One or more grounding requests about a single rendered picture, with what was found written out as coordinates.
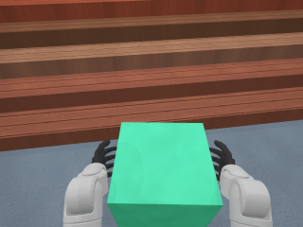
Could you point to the carton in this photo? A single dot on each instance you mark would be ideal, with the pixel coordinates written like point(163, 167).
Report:
point(163, 176)

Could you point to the right robot hand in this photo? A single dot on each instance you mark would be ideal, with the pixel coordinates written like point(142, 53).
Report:
point(225, 157)

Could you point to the robot right forearm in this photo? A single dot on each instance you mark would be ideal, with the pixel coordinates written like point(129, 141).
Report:
point(249, 199)

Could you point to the robot left forearm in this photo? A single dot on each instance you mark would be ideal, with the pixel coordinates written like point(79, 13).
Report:
point(83, 200)

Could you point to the left robot hand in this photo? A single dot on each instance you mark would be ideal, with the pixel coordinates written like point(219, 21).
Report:
point(100, 157)

